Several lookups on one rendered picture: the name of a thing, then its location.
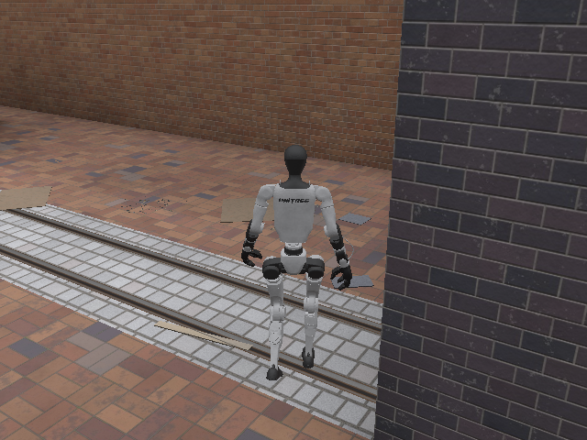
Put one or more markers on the robot right upper arm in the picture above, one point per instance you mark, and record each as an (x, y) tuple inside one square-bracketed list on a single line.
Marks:
[(328, 211)]

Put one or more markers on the right robot forearm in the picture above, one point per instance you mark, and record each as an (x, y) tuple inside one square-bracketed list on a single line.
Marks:
[(339, 249)]

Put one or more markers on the left robot hand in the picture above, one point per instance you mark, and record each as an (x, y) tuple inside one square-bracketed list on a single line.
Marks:
[(255, 253)]

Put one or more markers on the right robot hand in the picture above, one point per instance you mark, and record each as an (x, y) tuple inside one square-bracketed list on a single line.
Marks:
[(346, 276)]

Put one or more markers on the robot head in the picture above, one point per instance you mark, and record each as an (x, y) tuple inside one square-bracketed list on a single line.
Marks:
[(295, 159)]

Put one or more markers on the right robot thigh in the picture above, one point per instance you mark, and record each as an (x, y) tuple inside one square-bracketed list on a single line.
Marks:
[(315, 268)]

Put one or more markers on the left robot forearm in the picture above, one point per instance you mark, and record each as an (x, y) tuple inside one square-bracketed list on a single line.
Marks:
[(250, 239)]

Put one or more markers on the robot left upper arm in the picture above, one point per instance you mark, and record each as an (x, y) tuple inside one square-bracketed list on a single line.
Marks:
[(265, 193)]

